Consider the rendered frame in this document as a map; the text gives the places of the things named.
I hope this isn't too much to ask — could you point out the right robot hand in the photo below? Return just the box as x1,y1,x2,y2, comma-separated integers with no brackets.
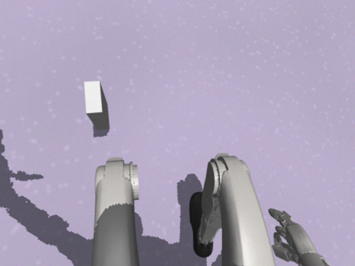
268,208,318,264

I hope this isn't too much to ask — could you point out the right robot arm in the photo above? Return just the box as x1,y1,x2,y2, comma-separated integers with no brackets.
298,253,329,266

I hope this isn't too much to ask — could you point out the carton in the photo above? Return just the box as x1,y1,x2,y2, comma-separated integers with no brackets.
84,81,110,130

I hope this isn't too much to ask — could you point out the right robot foot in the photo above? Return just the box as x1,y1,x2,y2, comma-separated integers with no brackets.
189,192,213,258

